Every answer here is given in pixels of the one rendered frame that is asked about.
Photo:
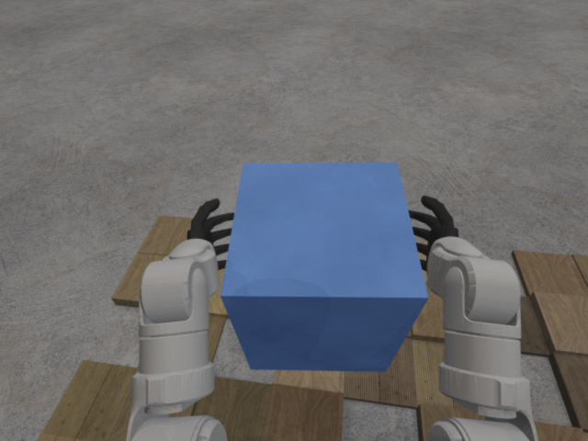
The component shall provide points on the left robot forearm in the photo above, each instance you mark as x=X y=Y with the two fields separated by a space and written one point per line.
x=174 y=368

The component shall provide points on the robot left upper arm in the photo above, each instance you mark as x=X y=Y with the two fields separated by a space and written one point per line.
x=186 y=428

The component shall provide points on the robot right upper arm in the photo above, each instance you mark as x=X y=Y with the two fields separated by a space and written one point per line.
x=460 y=429

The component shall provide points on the carton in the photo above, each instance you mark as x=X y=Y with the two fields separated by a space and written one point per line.
x=322 y=271

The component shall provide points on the left robot hand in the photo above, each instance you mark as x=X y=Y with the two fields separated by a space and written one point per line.
x=201 y=226

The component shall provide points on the right robot hand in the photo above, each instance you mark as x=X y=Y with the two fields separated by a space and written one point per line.
x=441 y=226

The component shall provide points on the right robot forearm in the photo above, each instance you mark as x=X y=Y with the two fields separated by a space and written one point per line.
x=482 y=365

